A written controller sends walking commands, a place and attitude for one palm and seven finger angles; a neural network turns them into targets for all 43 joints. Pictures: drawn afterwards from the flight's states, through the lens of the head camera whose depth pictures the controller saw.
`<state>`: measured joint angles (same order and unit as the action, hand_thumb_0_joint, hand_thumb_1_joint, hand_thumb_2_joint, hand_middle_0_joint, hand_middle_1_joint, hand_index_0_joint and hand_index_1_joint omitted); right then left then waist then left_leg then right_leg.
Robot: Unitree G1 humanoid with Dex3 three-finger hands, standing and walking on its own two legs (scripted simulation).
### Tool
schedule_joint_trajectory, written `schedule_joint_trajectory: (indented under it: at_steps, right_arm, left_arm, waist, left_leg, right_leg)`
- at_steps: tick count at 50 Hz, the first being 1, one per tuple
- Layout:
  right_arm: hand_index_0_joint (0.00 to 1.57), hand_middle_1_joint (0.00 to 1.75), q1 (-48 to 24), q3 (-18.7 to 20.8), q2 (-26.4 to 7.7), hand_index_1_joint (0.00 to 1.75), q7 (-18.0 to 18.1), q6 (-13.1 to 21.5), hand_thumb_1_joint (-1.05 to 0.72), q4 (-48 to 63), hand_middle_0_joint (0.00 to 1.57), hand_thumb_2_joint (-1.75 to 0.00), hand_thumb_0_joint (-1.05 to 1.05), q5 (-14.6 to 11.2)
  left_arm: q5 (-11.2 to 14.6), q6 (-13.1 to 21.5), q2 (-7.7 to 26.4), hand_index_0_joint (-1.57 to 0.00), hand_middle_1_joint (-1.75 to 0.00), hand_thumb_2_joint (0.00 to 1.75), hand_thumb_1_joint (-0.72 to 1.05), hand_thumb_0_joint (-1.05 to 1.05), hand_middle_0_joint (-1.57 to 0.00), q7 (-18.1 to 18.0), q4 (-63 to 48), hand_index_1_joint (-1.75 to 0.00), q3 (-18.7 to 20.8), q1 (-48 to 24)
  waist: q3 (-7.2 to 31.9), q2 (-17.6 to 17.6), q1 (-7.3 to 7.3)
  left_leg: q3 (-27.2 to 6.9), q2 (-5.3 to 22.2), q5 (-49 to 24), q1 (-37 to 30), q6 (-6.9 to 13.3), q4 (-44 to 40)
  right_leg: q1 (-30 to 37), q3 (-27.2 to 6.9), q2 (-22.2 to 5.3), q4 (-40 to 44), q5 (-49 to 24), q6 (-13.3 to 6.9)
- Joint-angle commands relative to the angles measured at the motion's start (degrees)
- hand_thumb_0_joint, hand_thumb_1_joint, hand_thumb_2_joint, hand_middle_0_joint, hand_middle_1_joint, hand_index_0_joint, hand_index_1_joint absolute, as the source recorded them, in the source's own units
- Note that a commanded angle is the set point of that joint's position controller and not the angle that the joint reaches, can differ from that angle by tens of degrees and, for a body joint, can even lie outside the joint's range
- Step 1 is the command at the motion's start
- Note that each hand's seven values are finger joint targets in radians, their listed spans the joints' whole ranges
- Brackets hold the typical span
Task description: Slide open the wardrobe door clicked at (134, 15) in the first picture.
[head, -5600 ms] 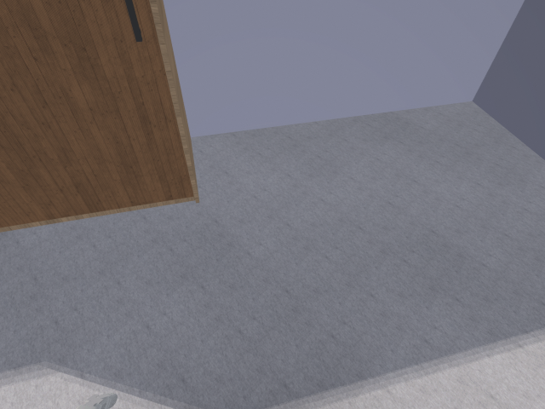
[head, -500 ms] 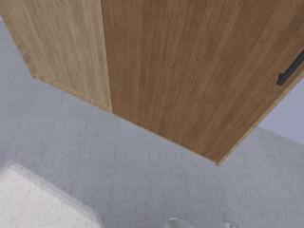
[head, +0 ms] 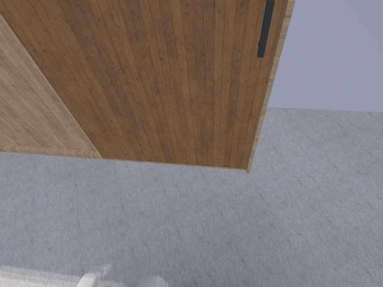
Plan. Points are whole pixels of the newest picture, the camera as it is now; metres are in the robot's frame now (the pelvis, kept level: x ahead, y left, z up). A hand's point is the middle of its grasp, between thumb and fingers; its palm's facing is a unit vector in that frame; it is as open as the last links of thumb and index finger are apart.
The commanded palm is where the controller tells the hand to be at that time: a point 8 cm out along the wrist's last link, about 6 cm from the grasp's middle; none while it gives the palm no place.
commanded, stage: turn to face it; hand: right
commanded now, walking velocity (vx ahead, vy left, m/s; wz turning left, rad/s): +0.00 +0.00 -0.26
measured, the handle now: (264, 26) +0.74 -0.19 +0.13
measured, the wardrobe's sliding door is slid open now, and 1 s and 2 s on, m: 0.00 0.00 0.00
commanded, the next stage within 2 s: take the last steps up to it in 0.04 s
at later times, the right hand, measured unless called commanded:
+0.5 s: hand out of the picture +0.09 -0.15 -0.15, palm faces +0.13 +0.97 -0.23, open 7.4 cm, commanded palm none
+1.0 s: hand out of the picture +0.10 -0.18 -0.18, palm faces +0.22 +0.96 -0.14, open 7.4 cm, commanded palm none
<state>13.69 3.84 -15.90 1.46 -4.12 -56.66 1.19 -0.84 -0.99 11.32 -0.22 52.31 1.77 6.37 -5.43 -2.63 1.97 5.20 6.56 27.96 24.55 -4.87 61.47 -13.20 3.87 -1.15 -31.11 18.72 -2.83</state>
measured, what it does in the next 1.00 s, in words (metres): walks ahead: left foot, then right foot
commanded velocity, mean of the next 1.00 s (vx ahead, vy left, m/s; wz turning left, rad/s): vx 0.24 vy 0.00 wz -0.07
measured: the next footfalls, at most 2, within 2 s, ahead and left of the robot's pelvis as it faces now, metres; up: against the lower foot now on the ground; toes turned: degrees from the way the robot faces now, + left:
left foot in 0.40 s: +0.05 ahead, +0.13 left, +0.00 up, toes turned +1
right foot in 0.86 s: +0.29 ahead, -0.14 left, +0.00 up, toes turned -16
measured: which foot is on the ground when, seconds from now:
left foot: up 0.00-0.38, down 0.40-0.88, up 0.90-1.00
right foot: down 0.00-0.40, up 0.42-0.84, down 0.86-1.00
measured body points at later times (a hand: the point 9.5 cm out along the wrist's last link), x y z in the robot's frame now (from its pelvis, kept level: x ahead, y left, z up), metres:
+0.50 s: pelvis +0.04 +0.04 +0.00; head +0.04 +0.06 +0.45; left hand +0.03 +0.27 -0.17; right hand +0.08 -0.20 -0.14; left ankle +0.01 +0.13 -0.74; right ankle -0.01 -0.08 -0.69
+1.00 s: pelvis +0.21 -0.05 -0.01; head +0.24 -0.06 +0.44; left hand +0.34 +0.15 -0.15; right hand +0.09 -0.24 -0.17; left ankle +0.11 +0.10 -0.64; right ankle +0.25 -0.13 -0.74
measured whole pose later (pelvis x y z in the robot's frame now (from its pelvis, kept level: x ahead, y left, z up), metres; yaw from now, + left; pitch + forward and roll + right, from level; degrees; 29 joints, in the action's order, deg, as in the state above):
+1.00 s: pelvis +0.21 -0.05 -0.01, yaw -7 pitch -1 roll +0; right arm 23.9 1.9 -7.0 1.3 1.0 -67.0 1.2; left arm -0.8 3.8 7.7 -0.7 58.2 1.8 7.1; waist -4.7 -1.4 2.9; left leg 3.2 5.0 24.3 18.5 0.3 69.7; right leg -18.4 9.9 -0.9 -33.8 14.3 -4.0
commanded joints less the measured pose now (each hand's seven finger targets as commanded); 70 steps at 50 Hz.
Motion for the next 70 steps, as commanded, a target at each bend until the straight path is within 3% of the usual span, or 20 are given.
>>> schedule_joint_trajectory:
  at_steps: [1, 7, 13, 18, 19, 20, 21, 23, 27, 38, 41, 42, 43, 44, 48, 52, 63, 66, 68, 70]
  right_arm:
    - [0.20, 0.30, -1.53, 0.39, -3.10, 0.30, -0.62, 2.12, -0.90, 4.63, 0.20, -0.90, 0.00, -0.41]
    - [0.20, 0.30, -3.16, 0.15, -2.20, 0.30, -0.22, 1.64, -0.90, 4.86, 0.20, -0.90, 0.00, -0.41]
    - [0.20, 0.30, -7.52, -0.76, -0.13, 0.30, -1.43, 3.05, -0.90, 5.91, 0.20, -0.90, 0.00, 0.14]
    - [0.20, 0.30, 1.12, -0.60, 0.36, 0.30, -1.72, 5.05, -0.90, 1.96, 0.20, -0.90, 0.00, 0.16]
    - [0.20, 0.30, 4.74, 0.01, -2.14, 0.30, -1.30, 5.78, -0.90, 0.34, 0.20, -0.90, 0.00, 0.46]
    - [0.20, 0.30, 9.66, 1.09, -7.18, 0.30, -0.71, 6.20, -0.90, -0.88, 0.20, -0.90, 0.00, 0.97]
    - [0.20, 0.30, 12.58, 1.15, -8.31, 0.30, -0.39, 5.80, -0.90, -0.98, 0.20, -0.90, 0.00, 0.27]
    - [0.20, 0.30, 8.34, 0.58, -4.09, 0.30, -0.18, 6.56, -0.90, -1.05, 0.20, -0.90, 0.00, 0.00]
    - [0.20, 0.30, 9.09, -1.20, 1.76, 0.30, -0.27, 8.04, -0.90, -2.15, 0.20, -0.90, 0.00, -0.27]
    - [0.20, 0.30, 17.87, -1.62, 0.91, 0.30, 0.70, 8.59, -0.90, -8.43, 0.20, -0.90, 0.00, 0.30]
    - [0.20, 0.30, 16.33, -1.15, -0.52, 0.30, 0.84, 8.46, -0.90, -8.79, 0.20, -0.90, 0.00, 0.20]
    - [0.20, 0.30, 15.85, -1.17, -0.47, 0.30, 0.82, 8.37, -0.90, -8.71, 0.20, -0.90, 0.00, -0.14]
    - [0.20, 0.30, 18.06, -1.24, 1.63, 0.30, 0.49, 8.26, -0.90, -8.29, 0.20, -0.90, 0.00, -0.81]
    - [0.20, 0.30, 20.15, -1.98, 4.99, 0.30, 0.05, 8.21, -0.90, -7.17, 0.20, -0.90, 0.00, -1.46]
    - [0.20, 0.30, 10.25, -1.04, 5.27, 0.30, -0.55, 6.76, -0.90, -6.01, 0.20, -0.90, 0.00, -0.02]
    - [0.20, 0.30, 14.47, -0.95, 7.57, 0.30, -0.70, 4.79, -0.90, -6.42, 0.20, -0.90, 0.00, 0.45]
    - [0.20, 0.30, 2.40, -1.64, 4.64, 0.30, 0.30, 3.91, -0.90, -1.08, 0.20, -0.90, 0.00, 0.06]
    - [0.20, 0.30, 4.32, -0.74, 0.05, 0.30, 0.67, 4.33, -0.90, -0.94, 0.20, -0.90, 0.00, 0.27]
    - [0.20, 0.30, 3.67, -0.17, -3.52, 0.30, 0.76, 4.43, -0.90, -0.51, 0.20, -0.90, 0.00, 0.11]
    - [0.20, 0.30, 3.30, 0.28, -4.39, 0.30, 1.11, 4.32, -0.90, -0.39, 0.20, -0.90, 0.00, 0.08]
  left_arm:
    - [0.08, 1.00, 11.26, -0.20, -0.30, 0.90, 0.90, 0.00, -0.20, -1.23, -1.06, -0.30, 2.62, 4.93]
    - [-0.07, 0.99, 10.12, -0.20, -0.30, 0.90, 0.90, 0.00, -0.20, -1.21, 0.18, -0.30, 2.55, 7.06]
    - [-0.92, 1.45, 9.88, -0.20, -0.30, 0.90, 0.90, 0.00, -0.20, -1.04, 2.52, -0.30, 2.93, 10.60]
    - [-0.46, 1.95, 7.53, -0.20, -0.30, 0.90, 0.90, 0.00, -0.20, -0.97, 4.56, -0.30, 2.23, 10.15]
    - [-0.03, 2.35, 5.07, -0.20, -0.30, 0.90, 0.90, 0.00, -0.20, -0.81, 4.65, -0.30, 1.74, 10.69]
    - [0.41, 2.67, 1.51, -0.20, -0.30, 0.90, 0.90, 0.00, -0.20, -0.55, 3.14, -0.30, 0.80, 9.99]
    - [-0.52, 2.19, 5.15, -0.20, -0.30, 0.90, 0.90, 0.00, -0.20, -0.19, 1.16, -0.30, 1.78, 5.65]
    - [-0.99, 1.78, 5.49, -0.20, -0.30, 0.90, 0.90, 0.00, -0.20, 0.59, 2.80, -0.30, 2.45, 5.13]
    - [-0.91, 1.50, 2.05, -0.20, -0.30, 0.90, 0.90, 0.00, -0.20, 1.13, 6.47, -0.30, 2.16, 10.01]
    - [0.02, 2.61, -0.46, -0.20, -0.30, 0.90, 0.90, 0.00, -0.20, 2.29, 2.67, -0.30, 0.76, -2.88]
    - [-0.26, 3.45, 1.50, -0.20, -0.30, 0.90, 0.90, 0.00, -0.20, 1.19, 5.50, -0.30, 1.31, 6.71]
    - [-0.54, 3.72, 3.59, -0.20, -0.30, 0.90, 0.90, 0.00, -0.20, 0.72, 7.99, -0.30, 1.92, 15.00]
    - [-1.23, 4.10, 9.28, -0.20, -0.30, 0.90, 0.90, 0.00, -0.20, -0.01, 9.60, -0.30, 3.09, 22.10]
    - [-0.79, 4.15, 13.97, -0.20, -0.30, 0.90, 0.90, 0.00, -0.20, -0.59, 10.54, -0.30, 4.04, 26.37]
    - [-0.12, 4.69, 4.66, -0.20, -0.30, 0.90, 0.90, 0.00, -0.20, -1.14, 6.98, -0.30, 1.74, 11.01]
    - [-0.05, 5.62, 1.99, -0.20, -0.30, 0.90, 0.90, 0.00, -0.20, -1.19, 6.79, -0.30, 1.08, 8.98]
    - [-0.36, 3.50, 4.13, -0.20, -0.30, 0.90, 0.90, 0.00, -0.20, -2.00, 7.57, -0.30, 1.21, 11.45]
    - [0.23, 2.35, 3.15, -0.20, -0.30, 0.90, 0.90, 0.00, -0.20, -2.00, 7.66, -0.30, 1.68, 12.20]
    - [0.77, 1.11, 0.91, -0.20, -0.30, 0.90, 0.90, 0.00, -0.20, -1.63, 7.56, -0.30, 2.03, 15.10]
    - [0.79, -0.39, -0.09, -0.20, -0.30, 0.90, 0.90, 0.00, -0.20, -1.85, 7.32, -0.30, 2.16, 14.72]
  waist:
    - [7.38, 10.02, -2.72]
    - [6.30, 10.00, -2.89]
    - [4.37, 10.66, -4.80]
    - [4.77, 6.46, -0.50]
    - [5.19, 0.04, 0.99]
    - [4.98, -14.66, 2.95]
    - [0.98, -10.97, 4.58]
    - [-5.86, -9.30, 1.95]
    - [-4.62, -3.24, -1.59]
    - [-3.53, -6.82, 0.74]
    - [2.54, -6.26, -4.40]
    - [7.60, -4.17, -7.86]
    - [15.73, 5.62, -9.74]
    - [21.54, 17.06, -9.08]
    - [1.13, 5.72, -3.81]
    - [2.88, 6.90, 0.13]
    - [3.72, 8.39, -1.49]
    - [4.03, 3.71, -0.38]
    - [6.18, -2.02, -1.88]
    - [9.73, -9.89, -1.20]
  left_leg:
    - [-3.51, 0.20, -4.92, 5.29, -0.95, 2.81]
    - [-3.99, -0.56, -5.87, 3.41, -1.34, -2.95]
    - [-2.10, -2.56, -1.74, 0.03, 0.51, -16.45]
    - [-0.64, -4.45, -12.18, -20.03, 2.35, -39.02]
    - [-7.16, 1.29, -9.19, -29.43, 3.98, -42.51]
    - [-24.08, 14.50, -1.60, -35.41, 8.87, -49.83]
    - [-30.56, 20.07, 6.28, -27.74, 12.69, -53.99]
    - [-27.01, 16.35, 9.88, -18.83, 12.09, -57.24]
    - [-8.36, 9.08, -19.54, -20.41, 9.34, -52.71]
    - [-2.25, 8.19, -47.29, -24.89, 10.46, -47.21]
    - [0.12, 7.51, -60.19, -24.47, 9.38, -33.57]
    - [1.06, 6.22, -55.98, -20.60, 7.96, -22.79]
    - [3.73, 0.79, -35.60, -9.96, 5.59, -8.70]
    - [1.80, -6.29, 4.66, 2.16, 4.63, 8.51]
    - [-5.17, 1.26, -6.58, 4.68, 5.42, 13.19]
    - [-3.73, 1.16, -9.62, -0.90, 4.07, 4.07]
    - [-0.96, -2.42, -16.27, -7.22, 2.99, -27.66]
    - [-5.14, 0.76, -41.03, -14.84, 4.17, -35.57]
    - [-12.56, 11.78, -65.34, -18.25, 11.59, -31.44]
    - [-15.42, 15.80, -69.57, -19.42, 17.69, -35.88]
  right_leg:
    - [11.36, -9.94, -13.00, 9.94, -47.71, -5.14]
    - [10.45, -12.69, -12.76, 12.11, -40.86, -6.37]
    - [8.57, -19.08, -13.20, 16.51, -8.70, -7.79]
    - [-2.42, -15.93, -7.93, 9.62, 1.74, -3.57]
    - [-11.27, -11.65, -4.36, 1.66, 5.11, -1.16]
    - [-22.95, -3.11, 2.37, -12.66, 11.90, 1.70]
    - [-25.91, -4.77, 0.47, -20.86, 15.53, 1.89]
    - [-26.55, -6.14, -2.44, -28.13, 5.49, 1.70]
    - [-24.56, -3.22, -3.53, -31.26, -5.19, 3.76]
    - [-18.54, 4.35, -2.20, -10.31, -7.62, 2.43]
    - [-3.50, 5.80, 1.50, -3.09, -7.39, 0.06]
    - [7.92, 4.43, 0.92, 1.18, -12.27, -0.54]
    - [22.93, -6.95, -9.88, 0.81, -21.65, -3.81]
    - [31.52, -26.83, -23.80, 6.19, -32.09, -9.80]
    - [1.60, -15.08, -18.63, 17.63, -15.44, -6.93]
    - [-3.90, -5.46, -14.60, 19.33, -19.48, -6.34]
    - [6.33, -2.30, -13.05, 9.22, -46.18, -4.30]
    - [2.42, -0.84, -8.65, 2.37, -32.59, 0.47]
    - [-3.76, 1.18, -2.22, -4.15, -7.93, 3.21]
    - [-5.50, 0.85, -0.02, -16.70, 13.88, 4.01]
